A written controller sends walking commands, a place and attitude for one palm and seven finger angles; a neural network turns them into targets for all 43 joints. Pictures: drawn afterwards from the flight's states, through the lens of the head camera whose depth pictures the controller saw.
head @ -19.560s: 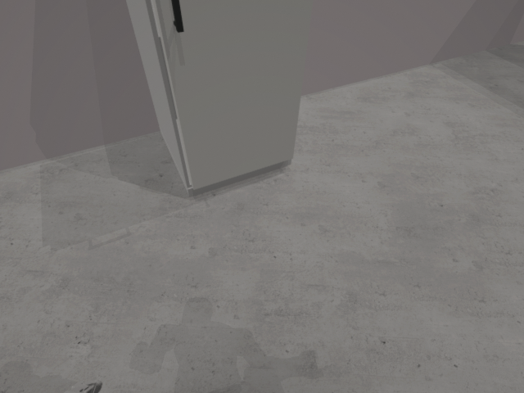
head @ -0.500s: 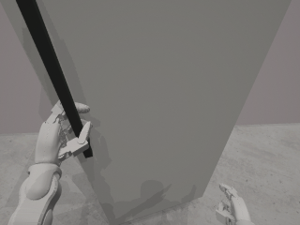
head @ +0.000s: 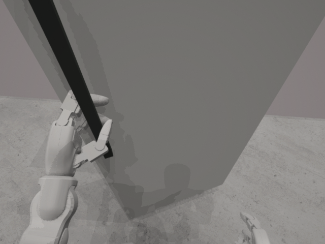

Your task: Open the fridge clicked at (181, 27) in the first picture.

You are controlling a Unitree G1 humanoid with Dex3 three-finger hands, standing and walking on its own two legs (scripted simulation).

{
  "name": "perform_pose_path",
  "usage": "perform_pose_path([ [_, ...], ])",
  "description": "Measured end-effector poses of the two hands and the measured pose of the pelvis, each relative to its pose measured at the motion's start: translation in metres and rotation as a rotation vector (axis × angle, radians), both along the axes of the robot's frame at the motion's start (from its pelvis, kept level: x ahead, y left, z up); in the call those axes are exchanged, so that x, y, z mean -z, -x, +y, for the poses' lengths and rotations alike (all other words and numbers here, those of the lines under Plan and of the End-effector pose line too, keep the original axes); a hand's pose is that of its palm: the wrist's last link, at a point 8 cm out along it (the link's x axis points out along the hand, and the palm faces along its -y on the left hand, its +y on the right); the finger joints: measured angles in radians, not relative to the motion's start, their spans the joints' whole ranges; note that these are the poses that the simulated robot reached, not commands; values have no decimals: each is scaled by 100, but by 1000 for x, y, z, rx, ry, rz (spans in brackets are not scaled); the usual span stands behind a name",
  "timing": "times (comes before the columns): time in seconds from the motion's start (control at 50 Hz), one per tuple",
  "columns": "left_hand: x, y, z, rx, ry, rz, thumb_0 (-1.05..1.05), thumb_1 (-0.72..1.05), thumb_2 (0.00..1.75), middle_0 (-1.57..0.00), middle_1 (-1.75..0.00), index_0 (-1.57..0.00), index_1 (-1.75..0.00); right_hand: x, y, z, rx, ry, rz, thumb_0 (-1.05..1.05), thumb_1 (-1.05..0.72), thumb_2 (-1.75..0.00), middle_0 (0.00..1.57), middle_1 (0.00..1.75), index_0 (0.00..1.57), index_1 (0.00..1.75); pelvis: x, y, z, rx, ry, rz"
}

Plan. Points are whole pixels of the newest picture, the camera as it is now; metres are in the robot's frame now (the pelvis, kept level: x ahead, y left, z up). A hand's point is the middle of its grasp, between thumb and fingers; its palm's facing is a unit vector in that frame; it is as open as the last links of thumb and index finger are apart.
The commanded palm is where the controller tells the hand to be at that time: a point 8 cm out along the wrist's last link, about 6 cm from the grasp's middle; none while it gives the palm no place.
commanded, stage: walk backward, drawing the door open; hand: left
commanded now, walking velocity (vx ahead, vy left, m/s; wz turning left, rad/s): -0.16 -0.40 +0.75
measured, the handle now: (79, 81) +0.31 +0.13 +0.28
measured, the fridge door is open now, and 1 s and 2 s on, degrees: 26 51 68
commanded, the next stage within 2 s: stop walking and hold the door back in 1.36 s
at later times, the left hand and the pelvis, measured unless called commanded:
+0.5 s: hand (137, 190) +0.18 +0.04 +0.18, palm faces +0.37 -0.92 -0.16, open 6.7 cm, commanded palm +0.13 +0.08 +0.19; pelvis -0.06 -0.17 -0.02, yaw +22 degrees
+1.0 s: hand out of the picture +0.11 -0.05 +0.18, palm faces +0.77 -0.62 -0.17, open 6.3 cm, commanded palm +0.04 -0.04 +0.19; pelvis +0.00 -0.38 +0.00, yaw +44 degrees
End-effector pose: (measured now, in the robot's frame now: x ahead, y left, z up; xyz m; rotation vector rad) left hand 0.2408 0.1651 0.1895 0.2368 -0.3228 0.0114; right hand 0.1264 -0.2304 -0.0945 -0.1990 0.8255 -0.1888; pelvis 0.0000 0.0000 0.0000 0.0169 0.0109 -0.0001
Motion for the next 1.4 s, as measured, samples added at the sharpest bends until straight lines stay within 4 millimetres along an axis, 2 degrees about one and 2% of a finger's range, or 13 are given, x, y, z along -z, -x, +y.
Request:
perform_pose_path([
  [0.08,4,12,-7,-21,-11,-46,-9,67,73,-44,-140,-20,-122,9,-7,-8,-56,6,-28,2,-90,-90,20,30,20,30,12,16,-16,-52,-3,-10],
  [0.24,4,41,-31,-186,5,-39,-7,67,79,-45,-140,-20,-125,14,-28,-34,-217,-87,-27,2,-90,-90,20,30,20,30,10,37,-86,-150,24,-27],
  [0.4,5,78,-59,-267,45,-38,-6,66,81,-46,-140,-22,-127,-10,-55,-77,-343,18,-66,2,-90,-90,20,30,20,30,4,51,-138,-327,2,-35],
  [0.46,9,90,-69,-278,49,-96,-7,65,81,-46,-140,-22,-126,-10,-66,-90,-390,56,-117,1,-90,-90,20,30,20,30,18,54,-155,-364,32,-26],
  [0.54,8,106,-86,-356,45,-90,-6,67,82,-47,-140,-22,-127,-8,-68,-104,-468,35,-48,1,-90,-90,20,30,20,30,9,55,-193,-414,26,-55],
  [0.66,7,130,-115,-523,44,-76,-5,68,83,-46,-140,-24,-129,4,-86,-124,-575,-37,-8,1,-90,-90,20,30,20,30,9,41,-250,-492,45,-31],
  [0.86,10,166,-159,-632,43,-135,-5,68,84,-46,-140,-26,-132,-5,-120,-158,-690,25,-62,1,-90,-90,20,30,20,30,17,32,-314,-640,29,-53],
  [0.96,6,182,-186,-769,47,-77,-3,68,83,-47,-140,-27,-133,-8,-132,-175,-807,9,3,1,-90,-90,20,30,20,30,0,14,-359,-730,71,-61],
  [1.02,6,192,-203,-864,22,-75,-4,69,83,-47,-140,-27,-132,-1,-149,-184,-853,-23,-3,1,-90,-90,20,30,20,30,8,-4,-383,-765,44,-26],
  [1.14,3,210,-235,-959,36,-55,-3,68,84,-46,-140,-30,-135,-10,-178,-203,-896,20,-25,2,-90,-90,20,30,20,30,2,-18,-411,-891,6,-37],
  [1.22,7,220,-253,-976,13,-106,-4,67,84,-46,-140,-30,-135,-9,-195,-207,-932,44,-85,1,-90,-90,20,30,20,30,15,-24,-426,-929,31,-41],
  [1.34,3,233,-287,-1113,11,-66,-3,67,83,-46,-140,-32,-136,-17,-203,-213,-1064,8,-29,1,-90,-90,20,30,20,30,-2,-51,-470,-1005,44,-80],
  [1.4,2,239,-307,-1201,-7,-49,-4,67,82,-46,-140,-31,-136,-12,-215,-213,-1120,-42,-33,1,-90,-90,20,30,20,30,4,-71,-487,-1045,34,-48],
])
